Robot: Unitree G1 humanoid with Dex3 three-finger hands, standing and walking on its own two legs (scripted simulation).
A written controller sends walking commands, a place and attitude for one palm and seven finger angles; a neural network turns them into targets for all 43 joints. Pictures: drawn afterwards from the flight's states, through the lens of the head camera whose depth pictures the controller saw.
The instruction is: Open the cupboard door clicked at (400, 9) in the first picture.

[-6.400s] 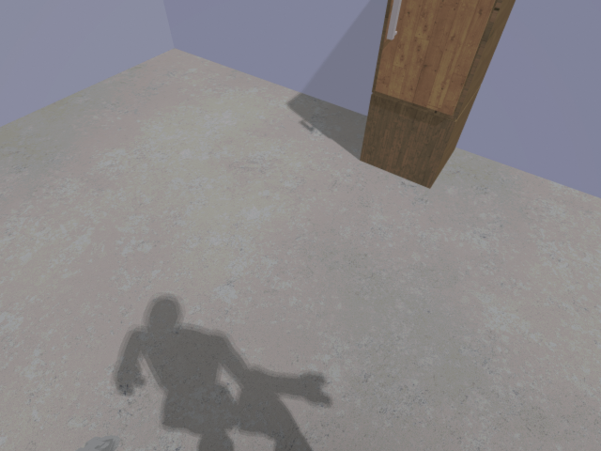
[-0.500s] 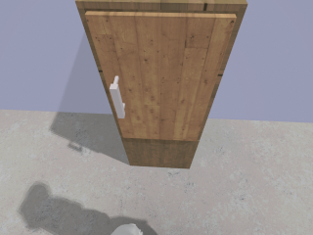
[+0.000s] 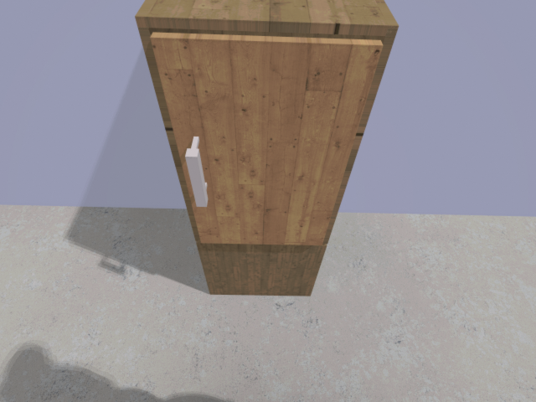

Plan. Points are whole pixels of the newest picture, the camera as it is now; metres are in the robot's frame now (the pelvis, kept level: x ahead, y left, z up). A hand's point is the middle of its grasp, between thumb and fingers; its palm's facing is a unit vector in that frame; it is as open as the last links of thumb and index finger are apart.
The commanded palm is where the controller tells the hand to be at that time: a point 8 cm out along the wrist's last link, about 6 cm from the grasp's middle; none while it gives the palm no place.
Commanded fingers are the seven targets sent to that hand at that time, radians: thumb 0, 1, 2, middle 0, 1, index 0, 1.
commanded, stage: come to a stop and stand still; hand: left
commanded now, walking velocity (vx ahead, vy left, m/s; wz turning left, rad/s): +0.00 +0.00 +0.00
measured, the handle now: (199, 172) +0.55 +0.17 -0.02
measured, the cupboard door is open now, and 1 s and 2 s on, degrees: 0 0 0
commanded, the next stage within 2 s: look again from close up in 1.10 s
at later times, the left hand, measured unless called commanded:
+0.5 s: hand out of the picture -0.02 +0.11 -0.18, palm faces +0.05 -0.99 -0.14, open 7.4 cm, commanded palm none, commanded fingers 0.00 0.90 0.90 -0.20 -0.30 -0.20 -0.30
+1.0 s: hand out of the picture +0.01 +0.13 -0.18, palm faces +0.06 -0.98 -0.18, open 7.4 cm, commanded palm none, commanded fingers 0.00 0.90 0.90 -0.20 -0.30 -0.20 -0.30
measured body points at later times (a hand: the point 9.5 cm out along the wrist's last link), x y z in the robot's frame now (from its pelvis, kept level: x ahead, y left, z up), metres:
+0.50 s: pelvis +0.00 -0.04 +0.00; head +0.01 -0.04 +0.45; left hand -0.02 +0.16 -0.17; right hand -0.06 -0.24 -0.16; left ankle +0.04 +0.11 -0.74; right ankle -0.04 -0.14 -0.74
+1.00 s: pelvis +0.03 -0.03 +0.00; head +0.04 -0.03 +0.45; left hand +0.01 +0.18 -0.16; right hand +0.04 -0.26 -0.16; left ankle +0.04 +0.11 -0.74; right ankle -0.04 -0.14 -0.74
